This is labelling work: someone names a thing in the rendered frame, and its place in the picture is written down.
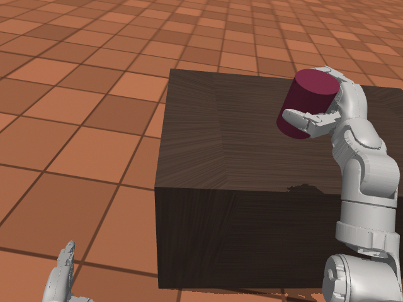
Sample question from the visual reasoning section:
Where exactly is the right robot arm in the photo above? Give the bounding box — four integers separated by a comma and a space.
322, 118, 403, 302

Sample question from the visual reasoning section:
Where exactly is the can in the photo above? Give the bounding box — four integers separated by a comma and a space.
276, 69, 340, 139

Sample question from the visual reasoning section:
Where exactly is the left robot hand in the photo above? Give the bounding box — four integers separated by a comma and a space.
42, 240, 94, 302

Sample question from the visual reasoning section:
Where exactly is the right robot hand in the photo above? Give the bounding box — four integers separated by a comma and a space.
282, 65, 368, 138

